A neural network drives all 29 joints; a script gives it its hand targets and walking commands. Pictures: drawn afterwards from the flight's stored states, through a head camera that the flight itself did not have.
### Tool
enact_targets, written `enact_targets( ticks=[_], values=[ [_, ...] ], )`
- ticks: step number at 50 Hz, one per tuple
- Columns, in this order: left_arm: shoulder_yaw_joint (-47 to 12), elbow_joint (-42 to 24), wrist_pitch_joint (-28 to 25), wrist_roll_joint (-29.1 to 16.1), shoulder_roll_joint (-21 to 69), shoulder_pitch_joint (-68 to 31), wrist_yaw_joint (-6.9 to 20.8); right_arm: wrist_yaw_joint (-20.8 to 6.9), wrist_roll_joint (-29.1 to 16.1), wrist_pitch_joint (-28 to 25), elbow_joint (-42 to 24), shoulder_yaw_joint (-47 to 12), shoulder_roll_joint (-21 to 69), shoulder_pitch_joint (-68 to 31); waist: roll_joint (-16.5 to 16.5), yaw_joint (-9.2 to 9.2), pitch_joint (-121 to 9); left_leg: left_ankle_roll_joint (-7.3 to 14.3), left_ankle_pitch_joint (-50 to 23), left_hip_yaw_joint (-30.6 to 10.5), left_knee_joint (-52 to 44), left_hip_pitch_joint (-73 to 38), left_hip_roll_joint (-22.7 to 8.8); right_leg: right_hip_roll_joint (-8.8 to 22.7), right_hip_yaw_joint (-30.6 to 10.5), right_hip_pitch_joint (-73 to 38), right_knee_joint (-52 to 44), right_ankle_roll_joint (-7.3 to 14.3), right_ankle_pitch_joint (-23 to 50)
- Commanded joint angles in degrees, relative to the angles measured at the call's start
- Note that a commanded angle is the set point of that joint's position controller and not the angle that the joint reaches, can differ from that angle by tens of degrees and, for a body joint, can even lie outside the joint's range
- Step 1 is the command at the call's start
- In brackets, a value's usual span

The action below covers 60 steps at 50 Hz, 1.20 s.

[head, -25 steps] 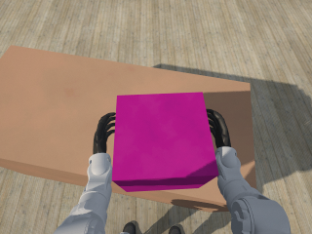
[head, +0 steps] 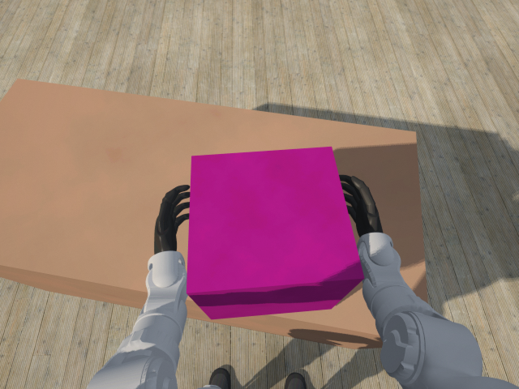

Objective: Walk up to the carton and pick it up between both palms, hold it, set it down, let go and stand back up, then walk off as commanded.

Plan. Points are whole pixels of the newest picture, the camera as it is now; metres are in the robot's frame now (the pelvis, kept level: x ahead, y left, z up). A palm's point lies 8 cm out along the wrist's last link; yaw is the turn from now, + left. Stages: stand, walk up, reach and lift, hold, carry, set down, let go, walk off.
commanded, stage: set down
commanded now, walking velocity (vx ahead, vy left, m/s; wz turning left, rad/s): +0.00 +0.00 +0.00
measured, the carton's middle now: (267, 239) +0.35 +0.01 -0.10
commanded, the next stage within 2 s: none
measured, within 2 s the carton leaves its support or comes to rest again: neither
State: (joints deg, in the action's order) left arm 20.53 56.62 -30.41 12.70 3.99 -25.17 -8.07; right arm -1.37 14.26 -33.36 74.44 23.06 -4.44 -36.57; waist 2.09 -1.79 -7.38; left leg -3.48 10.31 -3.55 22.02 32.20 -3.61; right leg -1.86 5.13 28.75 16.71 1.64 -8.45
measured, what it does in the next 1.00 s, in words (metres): stands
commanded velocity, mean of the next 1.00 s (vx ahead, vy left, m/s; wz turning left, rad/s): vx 0.00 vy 0.00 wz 0.00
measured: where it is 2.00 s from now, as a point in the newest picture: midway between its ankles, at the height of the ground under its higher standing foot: outside the picture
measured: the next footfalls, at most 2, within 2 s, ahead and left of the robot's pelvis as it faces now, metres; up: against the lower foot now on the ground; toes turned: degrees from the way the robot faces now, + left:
none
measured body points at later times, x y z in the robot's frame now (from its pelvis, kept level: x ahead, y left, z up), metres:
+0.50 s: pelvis +0.01 +0.00 +0.00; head +0.13 +0.00 +0.43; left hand +0.35 +0.18 -0.05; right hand +0.39 -0.15 -0.05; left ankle -0.02 +0.15 -0.74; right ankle -0.03 -0.10 -0.74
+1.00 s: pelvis +0.00 +0.01 +0.00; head +0.13 +0.01 +0.42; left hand +0.35 +0.18 -0.05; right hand +0.39 -0.15 -0.05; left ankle -0.02 +0.15 -0.74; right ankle -0.03 -0.10 -0.74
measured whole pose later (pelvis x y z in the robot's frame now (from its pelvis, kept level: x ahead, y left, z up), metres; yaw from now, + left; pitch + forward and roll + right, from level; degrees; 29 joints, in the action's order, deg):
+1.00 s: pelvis +0.00 +0.01 +0.00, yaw +0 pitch +23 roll -2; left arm 23.0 57.5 -35.9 13.9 4.2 -27.1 -7.5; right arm -0.3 14.3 -40.4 80.1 23.1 -5.9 -40.3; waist 2.1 -1.7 -6.9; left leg -3.1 11.7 -3.5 26.3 37.3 -3.6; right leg -1.9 5.1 33.0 19.1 1.6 -8.9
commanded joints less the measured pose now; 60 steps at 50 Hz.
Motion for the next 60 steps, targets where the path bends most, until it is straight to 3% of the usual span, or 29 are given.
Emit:
enact_targets(
  ticks=[1, 6, 10, 17, 23, 24, 28, 32, 33, 34, 37, 39, 42, 46, 48, 53, 54, 57, 59, 60],
  values=[
    [-12.48, 0.32, -6.84, 8.32, 29.74, -21.26, 6.69, -5.56, 10.03, -6.71, -0.86, -13.14, 29.49, -22.19, -3.09, 1.56, -30.94, -0.24, -26.56, 7.49, 4.27, -4.11, 2.99, 0.27, -1.39, -20.43, 8.85, -3.1, 36.38],
    [-12.28, 2.4, -6.98, 8.91, 30.7, -17.17, 7.25, -5.11, 9.81, -8.61, 2.65, -13.9, 28.52, -19.9, -1.37, 1.64, -27.63, -0.3, -31.83, 6.85, 5.57, -3.57, 3.07, -0.39, -0.65, -19.87, 9.68, -2.75, 40.94],
    [-11.94, 3.66, -7.26, 9.09, 29.14, -16.68, 7.41, -4.96, 9.98, -9.97, 4.27, -14.14, 27.37, -17.94, -2.92, 1.99, -26.71, 0.54, -25.81, 7.49, 4.3, 3.68, 4.1, 0.84, -1.21, -23.12, 10.93, -2.81, 43.92],
    [-10.46, 3.26, -7.63, 9.59, 30.18, -17.95, 7.03, -5.48, 10.72, -9.22, 5.85, -10.68, 27.77, -19.46, -0.84, 1.68, -25.01, 0.09, -26.88, 6.77, 5.21, -3.87, 3.13, -0.71, -0.41, -14.05, 7.72, -1.61, 31.29],
    [-9.43, 3.55, -7.54, 9.84, 28.83, -18.22, 6.61, -5.84, 11.09, -8.72, 5.35, -8.62, 25.92, -20.36, -1.39, 1.75, -25.77, -0.08, -26.28, 6.68, 5.87, -5.73, 3.09, -1.21, 0.21, -10.39, 6.73, -1.11, 25.24],
    [-8.52, 2.68, -7.47, 10.46, 29.27, -18.42, 6.6, -5.96, 11.74, -8.38, 5.46, -7.87, 27.07, -20.37, -1.07, 1.09, -24.79, -0.19, -26.17, 6.96, 5.78, -5.64, 3.21, -1.07, 0.11, -9.73, 6.51, -1.1, 23.4],
    [-8.2, 3.03, -7.53, 9.02, 23.5, -17.38, 5.35, -4.98, 9.86, -8.57, 5.57, -7.06, 19.76, -19.64, -1.13, 1.35, -26.92, -0.76, -27.94, 6.82, 6.55, -6.54, 3.27, -1.41, -0.28, -9.79, 6.44, -0.88, 24.1],
    [-5.79, 2.98, -6.97, 9.96, 23.74, -17.43, 5.09, -4.3, 9.74, -7.81, 5.88, -6.27, 21.55, -20.57, -2.3, 0.94, -23.91, 0.0, -25.58, 6.69, 6.32, -5.96, 3.36, -0.88, -0.73, -9.09, 6.68, -1.62, 22.32],
    [-6.15, 2.84, -7.09, 9.32, 22.06, -17.03, 4.58, -4.03, 9.04, -7.98, 5.69, -5.99, 19.27, -20.54, -1.13, 0.92, -24.65, -0.36, -26.1, 6.66, 6.77, -5.13, 3.41, -1.12, -0.7, -8.9, 6.77, -1.42, 22.53],
    [-5.15, 3.24, -6.78, 9.21, 20.29, -16.69, 4.52, -3.8, 8.05, -7.91, 5.59, -6.27, 17.94, -20.18, -2.1, 0.58, -23.95, 0.1, -24.55, 6.95, 6.88, -3.78, 3.61, -0.95, -1.29, -9.72, 7.39, -1.69, 23.19],
    [-5.07, 1.53, -6.46, 9.83, 22.58, -16.53, 4.76, -3.67, 8.35, -7.17, 7.11, -5.67, 20.74, -20.29, -2.3, 1.27, -21.92, 0.37, -22.99, 6.6, 6.28, -2.68, 3.57, -0.84, -1.14, -9.78, 7.01, -1.68, 20.61],
    [-4.01, 3.03, -6.54, 8.63, 16.86, -16.4, 4.03, -2.96, 6.51, -7.51, 6.82, -5.89, 14.36, -20.16, -2.51, 0.4, -24.21, 0.23, -23.14, 6.99, 6.89, -2.2, 3.62, -0.84, -1.69, -10.11, 7.93, -1.9, 22.27],
    [-4.27, 1.94, -6.02, 8.15, 16.55, -16.15, 3.63, -2.64, 5.36, -7.1, 7.62, -5.59, 14.12, -20.42, -2.23, 1.06, -23.35, 0.38, -22.08, 6.74, 7.13, -1.89, 3.7, -0.88, -1.57, -8.52, 7.76, -1.88, 20.3],
    [-3.4, 2.43, -5.5, 7.45, 12.52, -15.67, 2.76, -1.95, 2.41, -6.82, 8.81, -6.42, 10.78, -20.74, -1.99, 0.24, -24.1, 0.4, -20.0, 6.93, 7.49, 0.74, 3.73, -0.71, -2.45, -8.39, 8.23, -1.63, 18.7],
    [-4.19, 3.26, -5.07, 5.11, 6.44, -15.73, 1.45, -1.04, -1.45, -6.97, 9.22, -7.93, 2.96, -21.22, -1.35, -0.06, -27.8, -0.39, -22.46, 6.78, 8.54, 0.1, 3.69, -1.37, -2.74, -9.02, 9.36, -1.62, 20.41],
    [-5.79, 2.24, -3.91, 2.26, 5.91, -18.42, 0.06, -0.68, -7.04, -5.9, 10.24, -10.79, 2.37, -25.12, -1.25, -1.21, -29.56, -0.66, -21.82, 6.64, 10.46, 1.45, 3.35, -1.92, -3.25, -4.9, 10.25, -1.11, 16.17],
    [-6.82, 2.28, -3.79, 1.47, 4.95, -18.61, -0.26, -0.63, -7.85, -5.93, 11.05, -10.83, 0.43, -24.98, -0.53, -0.35, -30.93, -0.97, -22.06, 6.52, 10.89, 0.99, 3.3, -2.04, -3.11, -4.25, 10.5, -1.0, 16.04],
    [-8.08, 1.72, -3.3, -0.7, 2.09, -19.19, -1.18, -0.64, -11.56, -6.02, 10.93, -12.33, -4.23, -25.94, -0.16, -0.7, -35.6, -1.88, -24.26, 6.56, 12.36, -0.38, 2.96, -2.6, -3.23, -2.28, 11.29, -0.49, 16.1],
    [-7.48, 2.08, -3.38, -0.93, 3.1, -20.48, -1.44, -0.47, -12.11, -6.3, 10.41, -13.02, -2.7, -28.32, -0.74, -1.77, -37.1, -1.94, -24.53, 7.19, 13.58, 0.69, 3.17, -2.62, -3.49, -1.0, 11.92, -0.47, 15.67],
    [-8.37, 1.25, -3.59, -2.26, -0.48, -20.71, -2.12, -0.37, -13.81, -6.89, 9.3, -12.48, -7.94, -28.31, 0.09, -1.48, -42.18, -2.56, -26.31, 6.97, 14.25, -1.05, 3.04, -2.94, -3.43, -1.35, 12.7, -0.19, 17.34]
  ],
)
